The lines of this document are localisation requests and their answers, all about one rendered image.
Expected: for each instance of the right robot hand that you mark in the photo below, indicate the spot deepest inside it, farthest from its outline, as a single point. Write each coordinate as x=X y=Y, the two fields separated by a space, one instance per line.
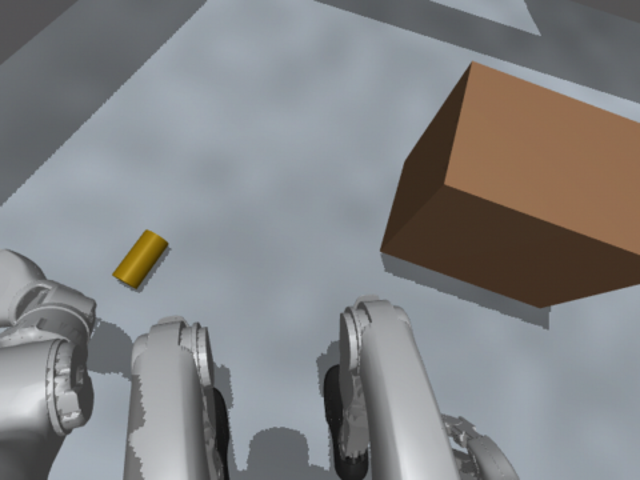
x=484 y=461

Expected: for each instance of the right robot foot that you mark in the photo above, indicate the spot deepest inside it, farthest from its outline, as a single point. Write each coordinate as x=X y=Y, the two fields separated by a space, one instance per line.
x=346 y=468

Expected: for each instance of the left robot arm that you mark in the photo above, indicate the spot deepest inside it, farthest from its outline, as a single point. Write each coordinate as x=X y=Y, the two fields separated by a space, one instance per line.
x=45 y=390

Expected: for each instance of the left robot foot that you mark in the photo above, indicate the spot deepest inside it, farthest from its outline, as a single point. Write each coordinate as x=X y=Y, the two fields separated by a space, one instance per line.
x=222 y=434

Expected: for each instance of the left robot hand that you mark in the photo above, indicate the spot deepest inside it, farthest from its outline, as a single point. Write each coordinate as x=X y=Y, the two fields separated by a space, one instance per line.
x=16 y=271

